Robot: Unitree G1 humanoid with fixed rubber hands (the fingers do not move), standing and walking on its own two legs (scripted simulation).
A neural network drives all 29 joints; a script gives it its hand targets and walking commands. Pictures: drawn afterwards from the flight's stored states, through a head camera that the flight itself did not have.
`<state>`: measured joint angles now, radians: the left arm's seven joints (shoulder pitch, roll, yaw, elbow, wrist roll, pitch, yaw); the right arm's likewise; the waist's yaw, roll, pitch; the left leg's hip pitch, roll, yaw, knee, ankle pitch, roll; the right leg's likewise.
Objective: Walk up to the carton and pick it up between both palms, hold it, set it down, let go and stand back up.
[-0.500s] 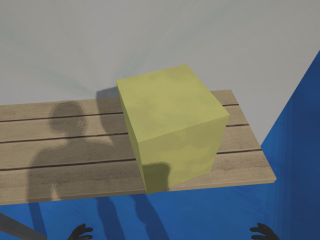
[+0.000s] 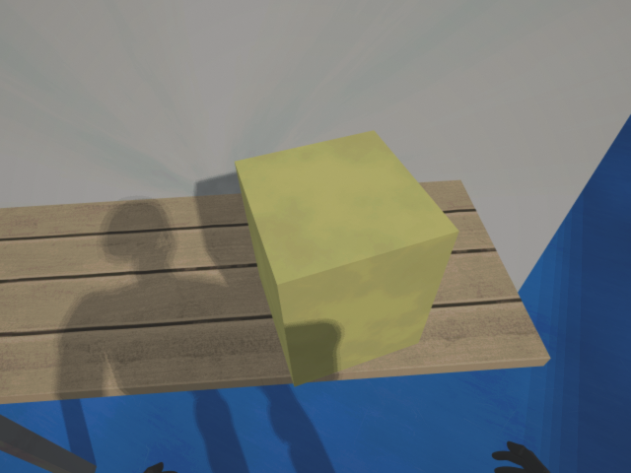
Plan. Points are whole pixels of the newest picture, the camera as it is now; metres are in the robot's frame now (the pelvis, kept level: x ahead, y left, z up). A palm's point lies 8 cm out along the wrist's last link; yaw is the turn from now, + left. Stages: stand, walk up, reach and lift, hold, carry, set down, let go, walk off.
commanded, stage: walk up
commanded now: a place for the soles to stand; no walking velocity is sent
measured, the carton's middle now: (333, 259) +0.40 -0.01 +0.05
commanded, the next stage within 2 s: reach and lift in 0.42 s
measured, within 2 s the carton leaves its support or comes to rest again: neither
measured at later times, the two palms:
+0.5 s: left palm out of the picture +0.11 +0.27 -0.10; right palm out of the picture +0.11 -0.25 -0.10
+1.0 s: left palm out of the picture +0.16 +0.20 -0.05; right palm (576, 471) +0.15 -0.27 -0.04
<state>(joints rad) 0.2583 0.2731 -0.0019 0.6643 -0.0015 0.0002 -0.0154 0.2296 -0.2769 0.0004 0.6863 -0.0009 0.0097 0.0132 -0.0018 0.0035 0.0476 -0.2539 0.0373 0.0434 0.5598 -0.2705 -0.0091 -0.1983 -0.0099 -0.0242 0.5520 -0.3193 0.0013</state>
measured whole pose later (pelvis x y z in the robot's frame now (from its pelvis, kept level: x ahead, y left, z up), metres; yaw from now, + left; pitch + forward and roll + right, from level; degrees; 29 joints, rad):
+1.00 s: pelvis +0.00 -0.02 +0.01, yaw -1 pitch -7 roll +0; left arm 0.29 0.15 0.03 0.38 0.03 0.14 0.10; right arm 0.25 -0.27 -0.03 0.64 0.06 -0.15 0.13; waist 0.01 -0.04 0.03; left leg -0.05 0.06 0.04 0.35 -0.18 -0.05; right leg -0.01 0.02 -0.02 0.37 -0.24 -0.03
